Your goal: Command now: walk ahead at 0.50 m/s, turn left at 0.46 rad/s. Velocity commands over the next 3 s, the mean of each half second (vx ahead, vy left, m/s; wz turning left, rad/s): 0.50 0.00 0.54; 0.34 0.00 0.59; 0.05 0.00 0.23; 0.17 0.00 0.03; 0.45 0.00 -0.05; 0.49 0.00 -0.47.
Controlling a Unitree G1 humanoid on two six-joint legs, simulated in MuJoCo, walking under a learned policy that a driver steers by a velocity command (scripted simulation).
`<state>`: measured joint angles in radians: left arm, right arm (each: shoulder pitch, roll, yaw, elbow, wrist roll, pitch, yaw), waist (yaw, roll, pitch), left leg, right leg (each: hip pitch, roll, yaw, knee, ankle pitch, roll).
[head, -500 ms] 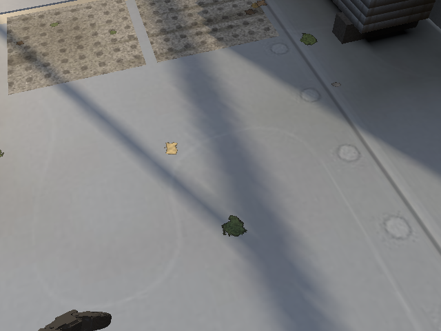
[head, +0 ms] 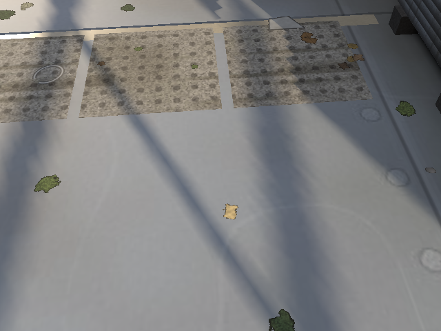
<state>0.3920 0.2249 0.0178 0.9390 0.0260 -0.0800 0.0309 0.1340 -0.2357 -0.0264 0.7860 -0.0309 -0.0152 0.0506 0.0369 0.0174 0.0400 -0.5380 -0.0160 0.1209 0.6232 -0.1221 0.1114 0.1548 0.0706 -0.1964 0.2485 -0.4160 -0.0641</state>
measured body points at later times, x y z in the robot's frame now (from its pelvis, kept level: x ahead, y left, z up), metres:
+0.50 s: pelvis +0.28 +0.00 +0.01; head +0.32 +0.01 +0.45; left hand +0.43 +0.28 -0.08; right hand +0.35 -0.29 -0.11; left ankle +0.13 +0.06 -0.72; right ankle +0.45 -0.08 -0.71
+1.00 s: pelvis +0.48 +0.08 +0.00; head +0.51 +0.11 +0.44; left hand +0.36 +0.33 -0.14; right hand +0.78 -0.01 -0.09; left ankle +0.53 +0.19 -0.73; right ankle +0.45 -0.08 -0.71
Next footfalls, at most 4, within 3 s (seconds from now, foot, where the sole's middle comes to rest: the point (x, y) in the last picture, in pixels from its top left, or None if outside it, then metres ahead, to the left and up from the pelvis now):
0.04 left None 0.17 0.06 -0.76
0.52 right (264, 321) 0.49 -0.06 -0.76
0.98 left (170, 295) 0.56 0.22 -0.76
1.42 right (233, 280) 0.61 0.03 -0.76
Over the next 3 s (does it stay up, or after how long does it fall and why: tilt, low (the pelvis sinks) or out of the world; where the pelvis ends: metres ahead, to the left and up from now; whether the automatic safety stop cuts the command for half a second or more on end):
stays up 1.01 0.51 0.00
